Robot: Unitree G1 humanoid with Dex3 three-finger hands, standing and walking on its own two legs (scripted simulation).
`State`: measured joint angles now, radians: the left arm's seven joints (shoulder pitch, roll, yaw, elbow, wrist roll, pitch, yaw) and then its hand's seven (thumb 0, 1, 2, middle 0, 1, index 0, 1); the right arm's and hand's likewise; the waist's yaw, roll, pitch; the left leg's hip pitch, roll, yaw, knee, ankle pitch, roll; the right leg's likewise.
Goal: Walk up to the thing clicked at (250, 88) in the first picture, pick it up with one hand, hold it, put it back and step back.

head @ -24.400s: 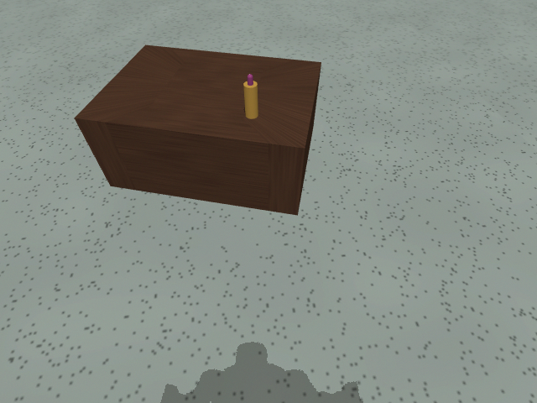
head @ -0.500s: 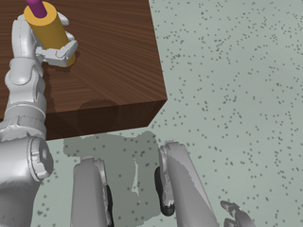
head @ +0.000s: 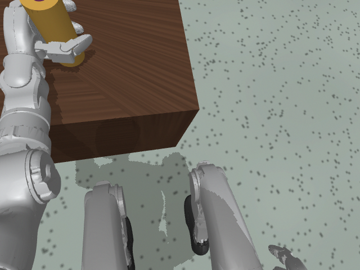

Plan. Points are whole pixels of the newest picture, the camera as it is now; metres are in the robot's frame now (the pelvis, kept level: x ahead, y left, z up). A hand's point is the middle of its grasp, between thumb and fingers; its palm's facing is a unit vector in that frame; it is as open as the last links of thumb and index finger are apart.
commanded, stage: open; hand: left
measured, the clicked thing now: (53, 21) +0.57 +0.14 +0.05
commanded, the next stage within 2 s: withdraw in 0.26 s
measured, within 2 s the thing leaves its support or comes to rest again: neither
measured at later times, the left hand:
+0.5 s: hand (58, 27) +0.58 +0.14 +0.03, palm faces -0.03 -1.00 -0.04, open 13.5 cm
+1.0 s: hand out of the picture +0.62 +0.21 +0.18, palm faces +0.11 -0.98 -0.16, open 16.7 cm
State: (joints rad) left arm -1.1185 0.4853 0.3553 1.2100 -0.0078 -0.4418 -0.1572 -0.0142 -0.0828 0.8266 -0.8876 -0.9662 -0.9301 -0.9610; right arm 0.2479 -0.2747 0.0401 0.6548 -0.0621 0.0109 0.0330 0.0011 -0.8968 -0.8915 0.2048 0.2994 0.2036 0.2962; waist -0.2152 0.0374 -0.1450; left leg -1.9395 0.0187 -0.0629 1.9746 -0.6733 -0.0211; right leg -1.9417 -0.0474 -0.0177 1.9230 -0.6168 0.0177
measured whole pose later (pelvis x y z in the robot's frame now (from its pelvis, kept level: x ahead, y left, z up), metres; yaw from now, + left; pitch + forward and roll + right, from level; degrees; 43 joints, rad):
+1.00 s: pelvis +0.02 +0.01 +0.12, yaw -1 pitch +32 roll -4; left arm -1.28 0.73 0.38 1.35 0.12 -0.17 -0.09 -0.01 -0.38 0.10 -0.08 -0.09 -0.08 -0.08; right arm 0.30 -0.27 0.06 0.64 -0.03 0.07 -0.01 0.00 -0.86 -0.89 0.20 0.30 0.20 0.30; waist -0.24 0.04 -0.10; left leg -1.53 0.06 -0.05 1.56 -0.59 -0.01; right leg -1.52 -0.02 -0.04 1.48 -0.52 0.02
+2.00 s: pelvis +0.09 +0.00 +0.29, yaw +2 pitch +5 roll -1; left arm 0.26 0.19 -0.01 0.36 -0.04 0.10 0.13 -0.01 -0.49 0.08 -0.06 -0.07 -0.06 -0.07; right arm 0.18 -0.21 0.02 0.57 0.04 0.01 -0.14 0.01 -0.90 -0.90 0.20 0.30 0.20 0.30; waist 0.01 0.03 -0.06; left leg -0.44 0.04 -0.01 0.75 -0.40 -0.02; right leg -0.45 -0.03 -0.04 0.72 -0.36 0.02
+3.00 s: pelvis +0.06 +0.00 +0.31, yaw +3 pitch -4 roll +0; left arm 0.23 0.33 -0.01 1.02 0.04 0.00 0.03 -0.01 -0.50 0.08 -0.06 -0.07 -0.06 -0.06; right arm 0.24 -0.33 -0.02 0.99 -0.03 0.02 0.00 0.01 -0.90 -0.91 0.20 0.30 0.20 0.30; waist 0.01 0.04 0.01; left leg -0.15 0.02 -0.02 0.44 -0.22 -0.02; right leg -0.16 -0.05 -0.06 0.44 -0.21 0.02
